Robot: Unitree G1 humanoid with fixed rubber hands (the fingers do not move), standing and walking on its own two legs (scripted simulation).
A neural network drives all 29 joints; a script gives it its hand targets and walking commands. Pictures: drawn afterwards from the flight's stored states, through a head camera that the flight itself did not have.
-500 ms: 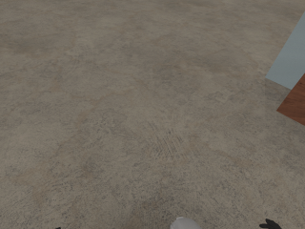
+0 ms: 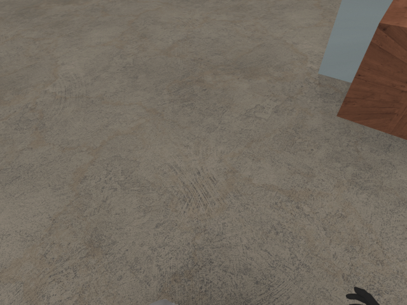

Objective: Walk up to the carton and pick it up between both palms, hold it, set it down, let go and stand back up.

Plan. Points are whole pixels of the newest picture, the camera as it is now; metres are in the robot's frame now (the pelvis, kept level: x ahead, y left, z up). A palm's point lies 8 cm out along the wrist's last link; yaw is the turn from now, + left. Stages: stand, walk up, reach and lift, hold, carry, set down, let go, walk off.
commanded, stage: walk up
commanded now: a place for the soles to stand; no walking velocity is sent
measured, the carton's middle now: out of the picture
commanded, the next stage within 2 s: none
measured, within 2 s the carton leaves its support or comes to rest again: neither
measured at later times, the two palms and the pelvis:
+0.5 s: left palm (138, 218) +0.35 +0.20 -0.11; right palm out of the picture +0.17 -0.39 -0.07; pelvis +0.17 -0.06 -0.01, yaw -8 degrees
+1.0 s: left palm (175, 186) +0.44 +0.11 -0.10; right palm out of the picture +0.37 -0.51 -0.08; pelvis +0.32 -0.17 +0.01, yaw -13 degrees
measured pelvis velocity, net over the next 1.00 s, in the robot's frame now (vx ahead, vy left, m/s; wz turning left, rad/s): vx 0.32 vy -0.17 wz -0.23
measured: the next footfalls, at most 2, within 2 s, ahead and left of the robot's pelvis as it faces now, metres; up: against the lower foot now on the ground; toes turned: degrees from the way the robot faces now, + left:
left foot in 0.20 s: +0.16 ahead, +0.07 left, +0.00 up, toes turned +11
right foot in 0.60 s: +0.35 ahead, -0.23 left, +0.00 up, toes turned -10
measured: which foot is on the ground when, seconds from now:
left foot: up 0.00-0.18, down 0.20-0.64, up 0.66-1.00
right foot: down 0.00-0.22, up 0.24-0.58, down 0.60-1.00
